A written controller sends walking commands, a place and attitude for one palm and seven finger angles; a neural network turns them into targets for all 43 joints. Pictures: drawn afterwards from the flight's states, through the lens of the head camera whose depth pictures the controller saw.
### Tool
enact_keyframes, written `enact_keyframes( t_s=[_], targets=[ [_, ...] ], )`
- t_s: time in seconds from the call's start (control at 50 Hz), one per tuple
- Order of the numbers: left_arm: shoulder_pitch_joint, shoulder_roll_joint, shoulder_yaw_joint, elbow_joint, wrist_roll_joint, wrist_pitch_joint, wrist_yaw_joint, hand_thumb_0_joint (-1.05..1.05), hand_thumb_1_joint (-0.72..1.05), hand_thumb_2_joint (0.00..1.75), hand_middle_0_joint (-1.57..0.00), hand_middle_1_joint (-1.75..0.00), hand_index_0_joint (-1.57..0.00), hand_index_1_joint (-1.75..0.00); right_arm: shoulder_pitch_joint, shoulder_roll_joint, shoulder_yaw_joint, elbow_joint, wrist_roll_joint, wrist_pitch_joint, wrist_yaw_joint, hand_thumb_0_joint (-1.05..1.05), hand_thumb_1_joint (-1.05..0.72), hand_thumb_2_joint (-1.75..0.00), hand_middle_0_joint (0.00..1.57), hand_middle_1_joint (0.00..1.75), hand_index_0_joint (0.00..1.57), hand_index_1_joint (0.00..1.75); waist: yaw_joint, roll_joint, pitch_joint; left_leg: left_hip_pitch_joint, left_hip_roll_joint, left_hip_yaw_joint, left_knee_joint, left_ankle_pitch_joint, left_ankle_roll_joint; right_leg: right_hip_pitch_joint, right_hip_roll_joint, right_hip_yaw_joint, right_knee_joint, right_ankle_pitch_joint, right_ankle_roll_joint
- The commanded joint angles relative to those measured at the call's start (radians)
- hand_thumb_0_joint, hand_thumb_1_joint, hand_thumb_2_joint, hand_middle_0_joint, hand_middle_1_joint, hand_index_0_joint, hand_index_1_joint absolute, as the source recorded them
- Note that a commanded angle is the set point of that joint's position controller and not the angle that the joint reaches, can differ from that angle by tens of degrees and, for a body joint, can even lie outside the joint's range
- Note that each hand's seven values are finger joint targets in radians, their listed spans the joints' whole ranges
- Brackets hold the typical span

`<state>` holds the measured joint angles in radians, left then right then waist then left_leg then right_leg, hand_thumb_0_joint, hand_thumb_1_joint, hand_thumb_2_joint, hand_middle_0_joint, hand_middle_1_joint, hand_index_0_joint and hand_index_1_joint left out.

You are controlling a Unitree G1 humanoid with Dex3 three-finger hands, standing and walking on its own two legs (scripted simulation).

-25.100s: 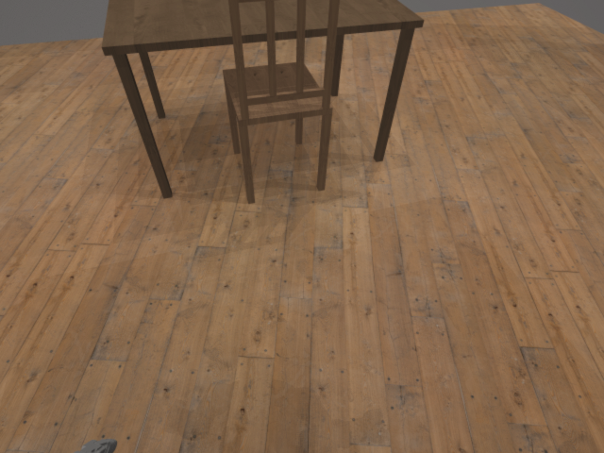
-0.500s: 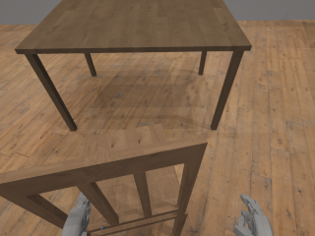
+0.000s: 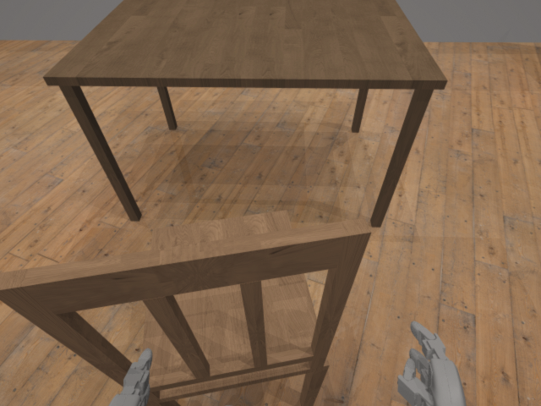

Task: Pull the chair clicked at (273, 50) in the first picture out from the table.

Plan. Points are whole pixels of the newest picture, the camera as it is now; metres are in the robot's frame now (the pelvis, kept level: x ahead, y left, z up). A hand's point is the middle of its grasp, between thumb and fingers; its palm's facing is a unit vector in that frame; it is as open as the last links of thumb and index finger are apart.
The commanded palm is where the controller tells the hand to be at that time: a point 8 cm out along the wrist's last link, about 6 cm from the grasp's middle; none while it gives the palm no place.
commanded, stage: draw the fingers out of the gap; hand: left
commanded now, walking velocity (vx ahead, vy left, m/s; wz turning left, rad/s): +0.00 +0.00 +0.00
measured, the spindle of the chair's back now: (184, 341) +0.22 +0.14 -0.01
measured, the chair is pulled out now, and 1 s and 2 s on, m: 0.63 0.63 0.61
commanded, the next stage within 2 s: draw the hand back to the body in 0.08 s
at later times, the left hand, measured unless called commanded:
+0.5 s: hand out of the picture +0.11 +0.16 +0.06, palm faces +0.06 -1.00 -0.07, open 17.5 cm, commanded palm +0.06 +0.22 +0.07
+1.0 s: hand (91, 398) +0.13 +0.20 +0.10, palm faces +0.07 -0.92 -0.39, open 14.9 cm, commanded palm +0.10 +0.26 +0.17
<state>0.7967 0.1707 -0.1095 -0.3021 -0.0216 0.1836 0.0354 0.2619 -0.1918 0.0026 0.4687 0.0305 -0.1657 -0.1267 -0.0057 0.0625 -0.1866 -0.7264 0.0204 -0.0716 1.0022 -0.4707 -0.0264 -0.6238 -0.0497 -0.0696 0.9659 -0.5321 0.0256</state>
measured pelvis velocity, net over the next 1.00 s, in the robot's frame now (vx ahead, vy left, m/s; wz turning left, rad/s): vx -0.01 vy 0.00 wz -0.03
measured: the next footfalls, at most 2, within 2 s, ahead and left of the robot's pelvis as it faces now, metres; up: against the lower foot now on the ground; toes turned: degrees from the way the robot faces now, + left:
none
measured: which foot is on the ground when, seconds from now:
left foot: down 0.00-1.00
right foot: down 0.00-1.00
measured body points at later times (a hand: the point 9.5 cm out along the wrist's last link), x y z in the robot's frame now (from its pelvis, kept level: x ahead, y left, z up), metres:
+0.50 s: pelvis -0.01 +0.00 -0.02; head +0.01 +0.00 +0.43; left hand +0.11 +0.21 +0.07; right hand +0.19 -0.22 -0.08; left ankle +0.02 +0.13 -0.68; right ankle -0.03 -0.13 -0.68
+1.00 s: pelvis -0.01 +0.00 +0.04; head -0.02 -0.01 +0.49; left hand +0.12 +0.24 +0.12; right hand +0.17 -0.21 -0.04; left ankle +0.01 +0.13 -0.68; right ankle -0.03 -0.13 -0.68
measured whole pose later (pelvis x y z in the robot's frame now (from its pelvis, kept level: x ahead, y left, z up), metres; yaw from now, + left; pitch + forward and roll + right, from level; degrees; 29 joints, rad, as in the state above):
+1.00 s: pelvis -0.01 +0.00 +0.04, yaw -1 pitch +0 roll -2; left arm 0.77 0.39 0.05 -0.47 -0.06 0.06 0.08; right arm 0.23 -0.18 0.06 0.58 0.03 -0.18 -0.18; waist 0.02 0.07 -0.04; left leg -0.39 0.06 -0.05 0.76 -0.36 -0.03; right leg -0.29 -0.01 -0.05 0.69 -0.39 0.02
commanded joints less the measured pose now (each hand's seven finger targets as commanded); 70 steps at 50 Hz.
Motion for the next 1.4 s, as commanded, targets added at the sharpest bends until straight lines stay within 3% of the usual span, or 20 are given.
enact_keyframes(
  t_s=[0.0, 0.14, 0.18, 0.2, 0.26, 0.3, 0.42, 0.48, 0.52, 0.56, 0.6, 0.68, 0.7, 0.72, 0.78, 0.88, 1.04, 1.12, 1.22, 1.38],
  targets=[
    [0.138, 0.055, 0.032, -0.218, -0.001, -0.073, -0.009, 0.00, -0.55, 0.20, 0.00, 0.00, 0.00, 0.00, -0.104, -0.096, -0.054, -0.180, 0.006, -0.058, -0.013, 0.00, -0.90, -0.90, 0.20, 0.30, 0.20, 0.30, -0.002, -0.064, -0.025, 0.106, -0.025, 0.036, -0.127, 0.218, 0.059, -0.010, 0.026, -0.032, -0.162, 0.237, -0.031],
    [0.231, 0.058, 0.024, -0.272, 0.011, -0.103, -0.017, 0.00, -0.55, 0.20, 0.00, 0.00, 0.00, 0.00, -0.103, -0.087, -0.063, -0.194, 0.010, -0.058, -0.018, 0.00, -0.90, -0.90, 0.20, 0.30, 0.20, 0.30, 0.007, -0.041, -0.046, 0.095, -0.027, 0.036, -0.112, 0.213, 0.061, -0.032, 0.030, -0.037, -0.138, 0.218, -0.034],
    [0.273, 0.067, 0.037, -0.268, 0.019, -0.108, -0.017, 0.00, -0.55, 0.20, 0.00, 0.00, 0.00, 0.00, -0.102, -0.086, -0.071, -0.195, 0.010, -0.052, -0.021, 0.00, -0.90, -0.90, 0.20, 0.30, 0.20, 0.30, 0.014, -0.068, -0.044, 0.083, -0.026, 0.033, -0.107, 0.229, 0.062, -0.030, 0.033, -0.039, -0.131, 0.231, -0.038],
    [0.208, -0.021, 0.022, -0.359, -0.091, -0.214, -0.041, 0.00, -0.55, 0.20, 0.00, 0.00, 0.00, 0.00, -0.096, -0.087, -0.067, -0.188, 0.014, -0.077, -0.020, 0.00, -0.90, -0.90, 0.20, 0.30, 0.20, 0.30, 0.002, -0.100, -0.017, 0.072, -0.037, 0.034, -0.076, 0.246, 0.057, -0.062, 0.041, -0.058, -0.116, 0.267, -0.034],
    [0.226, 0.041, 0.081, -0.366, -0.107, -0.334, -0.063, 0.00, -0.55, 0.20, 0.00, 0.00, 0.00, 0.00, -0.084, -0.085, -0.074, -0.160, 0.019, -0.106, -0.013, 0.00, -0.90, -0.90, 0.20, 0.30, 0.20, 0.30, 0.019, -0.011, -0.067, 0.097, -0.035, 0.035, -0.073, 0.260, 0.051, -0.065, 0.042, -0.052, -0.092, 0.242, -0.039],
    [0.230, 0.055, 0.109, -0.363, -0.116, -0.388, -0.072, 0.00, -0.55, 0.20, 0.00, 0.00, 0.00, 0.00, -0.090, -0.081, -0.080, -0.145, 0.021, -0.110, -0.008, 0.00, -0.90, -0.90, 0.20, 0.30, 0.20, 0.30, 0.025, -0.004, -0.058, 0.093, -0.030, 0.031, -0.071, 0.265, 0.047, -0.073, 0.043, -0.052, -0.081, 0.236, -0.042],
    [0.197, 0.069, 0.142, -0.316, -0.151, -0.567, -0.170, 0.00, -0.55, 0.20, 0.00, 0.00, 0.00, 0.00, -0.129, -0.070, -0.087, -0.127, 0.027, -0.104, 0.029, 0.00, -0.90, -0.90, 0.20, 0.30, 0.20, 0.30, 0.035, -0.045, -0.047, 0.038, -0.021, 0.029, -0.045, 0.237, 0.043, -0.087, 0.045, -0.041, -0.047, 0.222, -0.040],
    [0.172, 0.134, 0.224, -0.304, -0.192, -0.625, -0.234, 0.00, -0.55, 0.20, 0.00, 0.00, 0.00, 0.00, -0.142, -0.074, -0.092, -0.126, 0.033, -0.101, 0.041, 0.00, -0.90, -0.90, 0.20, 0.30, 0.20, 0.30, 0.046, -0.048, -0.086, 0.034, -0.018, 0.028, -0.037, 0.242, 0.042, -0.050, 0.043, -0.023, -0.044, 0.235, -0.043],
    [0.159, 0.126, 0.233, -0.334, -0.221, -0.600, -0.249, 0.00, -0.55, 0.20, 0.00, 0.00, 0.00, 0.00, -0.165, -0.072, -0.082, -0.148, 0.044, -0.097, 0.040, 0.00, -0.90, -0.90, 0.20, 0.30, 0.20, 0.30, 0.047, -0.004, -0.084, 0.076, -0.019, 0.028, -0.069, 0.197, 0.041, -0.032, 0.042, -0.023, -0.071, 0.192, -0.041],
    [0.144, 0.138, 0.273, -0.343, -0.243, -0.557, -0.241, 0.00, -0.55, 0.20, 0.00, 0.00, 0.00, 0.00, -0.167, -0.070, -0.077, -0.154, 0.052, -0.094, 0.029, 0.00, -0.90, -0.90, 0.20, 0.30, 0.20, 0.30, 0.049, -0.037, -0.073, 0.094, -0.015, 0.023, -0.095, 0.163, 0.041, -0.010, 0.045, -0.022, -0.103, 0.156, -0.038],
    [0.113, 0.141, 0.288, -0.367, -0.253, -0.520, -0.231, 0.00, -0.51, 0.22, -0.01, -0.01, -0.01, -0.01, -0.172, -0.066, -0.065, -0.152, 0.056, -0.099, 0.019, 0.00, -0.90, -0.90, 0.20, 0.30, 0.20, 0.30, 0.048, -0.016, -0.049, 0.113, -0.012, 0.018, -0.121, 0.153, 0.041, 0.004, 0.044, -0.028, -0.129, 0.141, -0.039],
    [0.019, 0.205, 0.364, -0.384, -0.266, -0.485, -0.201, 0.00, -0.37, 0.29, -0.02, -0.04, -0.02, -0.04, -0.178, -0.070, -0.049, -0.131, 0.055, -0.119, -0.002, 0.00, -0.90, -0.90, 0.20, 0.30, 0.20, 0.30, 0.050, -0.006, 0.026, 0.124, -0.004, 0.009, -0.161, 0.098, 0.039, 0.018, 0.049, -0.017, -0.193, 0.063, -0.043],
    [0.059, 0.393, 0.430, -0.386, -0.083, -0.383, -0.055, 0.00, -0.33, 0.31, -0.03, -0.05, -0.03, -0.05, -0.171, -0.060, -0.019, -0.117, 0.022, -0.087, -0.026, 0.00, -0.90, -0.90, 0.20, 0.30, 0.20, 0.30, 0.109, 0.020, -0.009, 0.179, 0.029, 0.017, -0.205, 0.079, 0.034, 0.093, 0.010, 0.041, -0.278, 0.064, -0.069],
    [0.048, 0.286, 0.369, -0.443, -0.070, -0.332, 0.002, 0.00, -0.30, 0.32, -0.04, -0.05, -0.04, -0.05, -0.165, -0.042, -0.001, -0.133, 0.020, -0.078, -0.036, 0.00, -0.90, -0.90, 0.20, 0.30, 0.20, 0.30, 0.073, 0.037, 0.052, 0.203, 0.021, 0.028, -0.226, 0.066, 0.034, 0.093, 0.000, 0.030, -0.315, 0.061, -0.066],
    [-0.016, 0.325, 0.407, -0.425, -0.031, -0.255, 0.091, 0.00, -0.19, 0.37, -0.05, -0.08, -0.05, -0.08, -0.190, -0.049, 0.012, -0.096, 0.015, -0.050, -0.056, 0.00, -0.90, -0.90, 0.20, 0.30, 0.20, 0.30, 0.072, 0.026, 0.133, 0.263, 0.026, 0.036, -0.261, 0.046, 0.034, 0.115, 0.007, 0.024, -0.400, 0.032, -0.067],
    [-0.101, 0.372, 0.452, -0.452, -0.016, -0.238, 0.136, 0.00, -0.01, 0.46, -0.07, -0.11, -0.07, -0.11, -0.194, -0.066, 0.028, -0.074, 0.007, -0.060, -0.064, 0.00, -0.90, -0.90, 0.20, 0.30, 0.20, 0.30, 0.071, 0.089, 0.144, 0.378, 0.022, 0.037, -0.370, 0.077, 0.028, 0.214, 0.007, 0.006, -0.455, 0.091, -0.065],
    [-0.195, 0.378, 0.487, -0.479, -0.022, -0.237, 0.156, 0.00, 0.28, 0.60, -0.12, -0.17, -0.12, -0.17, -0.200, -0.091, 0.021, -0.021, -0.003, -0.104, -0.050, 0.00, -0.90, -0.90, 0.20, 0.30, 0.20, 0.30, 0.062, 0.061, 0.112, 0.523, 0.017, 0.045, -0.472, 0.232, 0.029, 0.353, 0.007, 0.009, -0.511, 0.279, -0.052],
    [-0.247, 0.404, 0.512, -0.524, -0.019, -0.233, 0.168, 0.00, 0.43, 0.67, -0.13, -0.20, -0.13, -0.20, -0.202, -0.101, 0.021, 0.008, -0.007, -0.131, -0.040, 0.00, -0.90, -0.90, 0.20, 0.30, 0.20, 0.30, 0.071, 0.102, 0.076, 0.577, 0.013, 0.044, -0.503, 0.337, 0.027, 0.418, 0.002, 0.003, -0.506, 0.386, -0.053],
    [-0.327, 0.438, 0.543, -0.568, -0.023, -0.217, 0.185, 0.00, 0.61, 0.76, -0.16, -0.24, -0.16, -0.24, -0.207, -0.112, 0.022, 0.035, -0.008, -0.152, -0.030, 0.00, -0.90, -0.90, 0.20, 0.30, 0.20, 0.30, 0.076, 0.106, 0.053, 0.615, 0.010, 0.047, -0.513, 0.439, 0.027, 0.472, -0.005, -0.002, -0.504, 0.492, -0.049],
    [-0.471, 0.531, 0.605, -0.657, -0.026, -0.184, 0.209, 0.00, 0.90, 0.90, -0.20, -0.30, -0.20, -0.30, -0.190, -0.125, 0.025, 0.060, 0.004, -0.164, -0.017, 0.00, -0.90, -0.90, 0.20, 0.30, 0.20, 0.30, 0.080, 0.178, 0.023, 0.652, 0.013, 0.043, -0.504, 0.552, 0.024, 0.512, -0.016, -0.007, -0.492, 0.592, -0.049]
  ],
)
